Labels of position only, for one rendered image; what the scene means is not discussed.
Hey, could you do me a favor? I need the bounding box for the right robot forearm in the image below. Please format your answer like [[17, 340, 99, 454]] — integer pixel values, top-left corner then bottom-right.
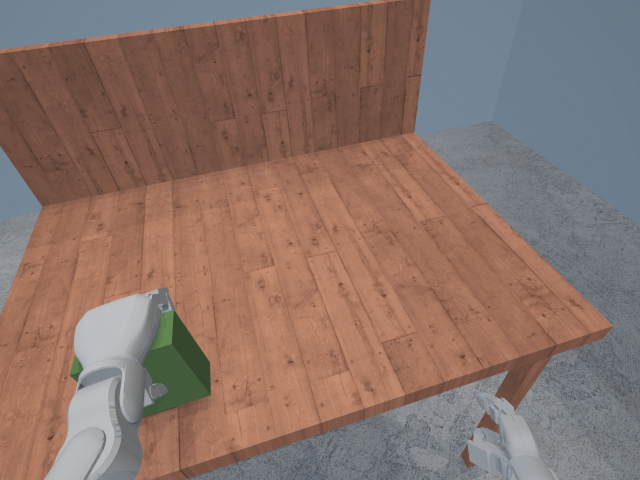
[[507, 455, 559, 480]]

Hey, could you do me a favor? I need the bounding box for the table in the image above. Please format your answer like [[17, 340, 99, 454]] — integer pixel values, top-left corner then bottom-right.
[[0, 0, 613, 480]]

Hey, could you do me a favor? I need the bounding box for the left robot forearm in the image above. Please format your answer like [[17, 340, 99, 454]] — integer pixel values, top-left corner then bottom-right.
[[44, 359, 146, 480]]

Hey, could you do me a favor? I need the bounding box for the right robot hand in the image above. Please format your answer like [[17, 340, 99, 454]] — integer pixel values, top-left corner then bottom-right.
[[467, 392, 543, 480]]

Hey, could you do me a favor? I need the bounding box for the left robot hand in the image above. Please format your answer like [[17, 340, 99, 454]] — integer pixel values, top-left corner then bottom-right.
[[74, 287, 176, 407]]

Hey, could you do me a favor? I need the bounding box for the sponge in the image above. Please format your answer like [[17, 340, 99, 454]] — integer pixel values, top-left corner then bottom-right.
[[70, 310, 211, 417]]

